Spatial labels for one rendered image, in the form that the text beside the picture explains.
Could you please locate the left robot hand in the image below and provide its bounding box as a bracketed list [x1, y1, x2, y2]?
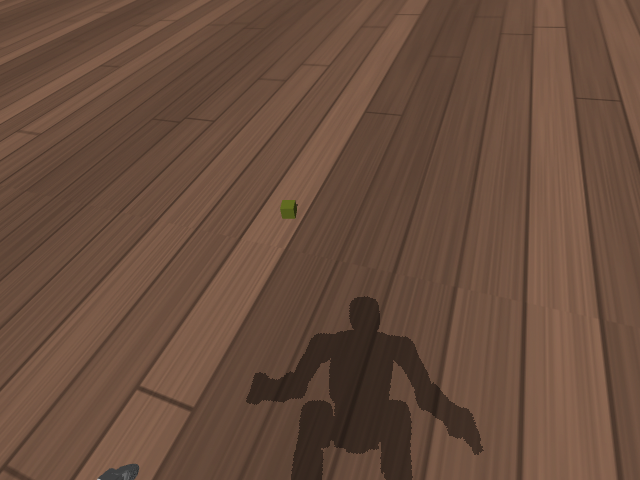
[97, 464, 139, 480]

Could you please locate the cube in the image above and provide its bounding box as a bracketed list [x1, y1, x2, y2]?
[280, 200, 297, 219]

